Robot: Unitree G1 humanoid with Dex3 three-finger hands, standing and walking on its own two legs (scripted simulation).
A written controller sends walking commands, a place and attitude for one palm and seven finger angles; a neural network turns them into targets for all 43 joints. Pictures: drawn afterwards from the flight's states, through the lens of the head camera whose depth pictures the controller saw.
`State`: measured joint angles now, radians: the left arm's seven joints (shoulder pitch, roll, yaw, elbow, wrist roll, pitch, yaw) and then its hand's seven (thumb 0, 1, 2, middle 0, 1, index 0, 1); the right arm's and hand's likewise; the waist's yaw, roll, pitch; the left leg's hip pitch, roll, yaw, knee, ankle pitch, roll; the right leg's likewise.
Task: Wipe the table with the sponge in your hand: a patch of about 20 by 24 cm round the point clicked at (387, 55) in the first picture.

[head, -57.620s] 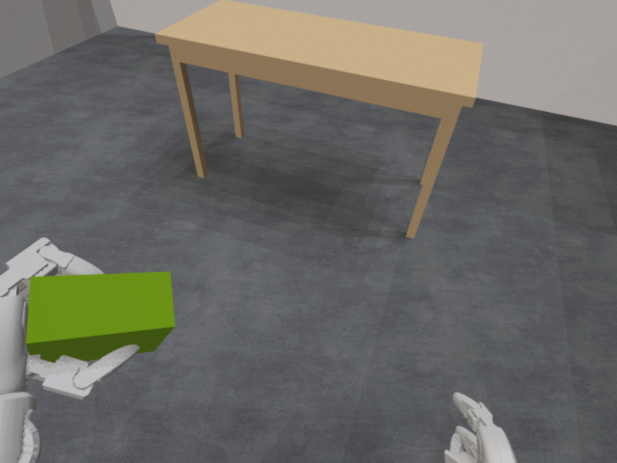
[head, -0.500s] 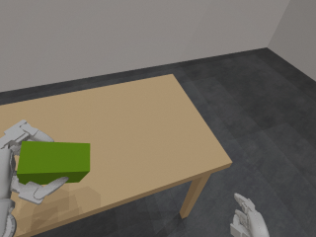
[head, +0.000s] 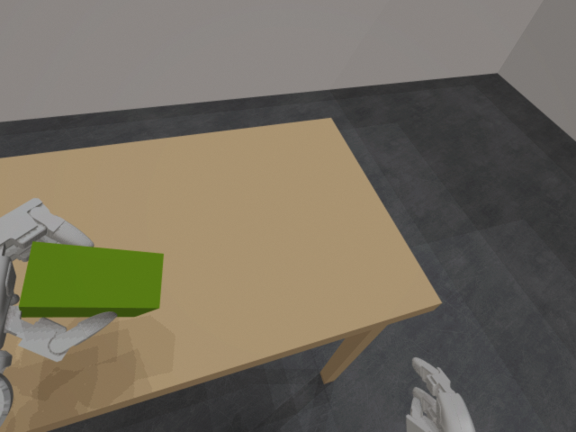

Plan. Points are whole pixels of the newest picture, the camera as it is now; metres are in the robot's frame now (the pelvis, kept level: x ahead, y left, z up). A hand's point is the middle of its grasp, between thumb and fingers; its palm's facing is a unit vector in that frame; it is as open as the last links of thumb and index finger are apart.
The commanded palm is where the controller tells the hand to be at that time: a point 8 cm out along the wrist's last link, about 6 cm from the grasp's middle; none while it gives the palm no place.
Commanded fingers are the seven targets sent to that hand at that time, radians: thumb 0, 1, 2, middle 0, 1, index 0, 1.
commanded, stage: come to a stop and stand still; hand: left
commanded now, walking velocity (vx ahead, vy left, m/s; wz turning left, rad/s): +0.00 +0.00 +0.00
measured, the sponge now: (111, 286) +0.23 +0.22 +0.11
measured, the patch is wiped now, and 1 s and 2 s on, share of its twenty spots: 0.00 0.00 0.00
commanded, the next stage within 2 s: look again from close up in 0.28 s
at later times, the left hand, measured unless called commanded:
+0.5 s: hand (50, 289) +0.21 +0.25 +0.16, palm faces +0.37 -0.86 -0.36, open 9.9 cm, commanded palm +0.15 +0.28 +0.18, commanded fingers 0.00 0.10 1.30 -1.20 -1.60 -1.20 -1.60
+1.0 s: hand (74, 288) +0.21 +0.23 +0.16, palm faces +0.34 -0.85 -0.39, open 9.9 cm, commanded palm +0.15 +0.26 +0.18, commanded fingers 0.00 0.10 1.30 -1.20 -1.60 -1.20 -1.60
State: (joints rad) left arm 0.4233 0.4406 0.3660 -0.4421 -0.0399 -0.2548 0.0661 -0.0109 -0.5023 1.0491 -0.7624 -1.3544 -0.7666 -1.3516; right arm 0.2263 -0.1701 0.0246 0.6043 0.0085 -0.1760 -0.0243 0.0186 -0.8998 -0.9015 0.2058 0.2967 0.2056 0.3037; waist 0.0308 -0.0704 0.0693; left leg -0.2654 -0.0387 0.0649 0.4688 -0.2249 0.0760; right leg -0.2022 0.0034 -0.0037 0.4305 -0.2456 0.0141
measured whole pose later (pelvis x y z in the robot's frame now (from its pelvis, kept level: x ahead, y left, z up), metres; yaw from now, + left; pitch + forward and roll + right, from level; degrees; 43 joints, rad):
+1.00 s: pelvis -0.02 -0.02 +0.00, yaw -1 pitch +0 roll -1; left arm 0.42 0.40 0.36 -0.47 -0.04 -0.21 0.09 -0.01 -0.50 1.05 -0.76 -1.36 -0.76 -1.36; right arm 0.21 -0.19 0.01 0.59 0.01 -0.14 -0.03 0.02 -0.90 -0.90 0.21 0.30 0.21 0.30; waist 0.02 -0.04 0.04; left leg -0.25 -0.01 0.07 0.43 -0.18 0.05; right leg -0.20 0.03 0.00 0.40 -0.20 -0.01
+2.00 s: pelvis +0.00 -0.08 +0.00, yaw -1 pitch +0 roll -1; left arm 0.48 0.41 0.36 -0.53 -0.09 -0.11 0.07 -0.01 -0.50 1.05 -0.76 -1.36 -0.76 -1.36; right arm 0.20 -0.18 0.00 0.55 0.03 -0.05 -0.04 0.02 -0.90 -0.90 0.21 0.30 0.21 0.30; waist -0.01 -0.02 0.04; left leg -0.28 0.08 0.03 0.54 -0.27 -0.03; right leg -0.20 0.12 -0.03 0.46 -0.26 -0.09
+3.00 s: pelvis +0.00 -0.08 +0.00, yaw +0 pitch +0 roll -1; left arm 0.48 0.41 0.36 -0.52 -0.09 -0.11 0.07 -0.01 -0.50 1.05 -0.76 -1.36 -0.76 -1.36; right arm 0.20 -0.19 0.00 0.56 0.03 -0.05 -0.03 0.02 -0.90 -0.90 0.21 0.30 0.21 0.30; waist -0.01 -0.01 0.06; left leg -0.28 0.07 0.01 0.53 -0.25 -0.03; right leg -0.18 0.12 -0.05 0.43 -0.24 -0.10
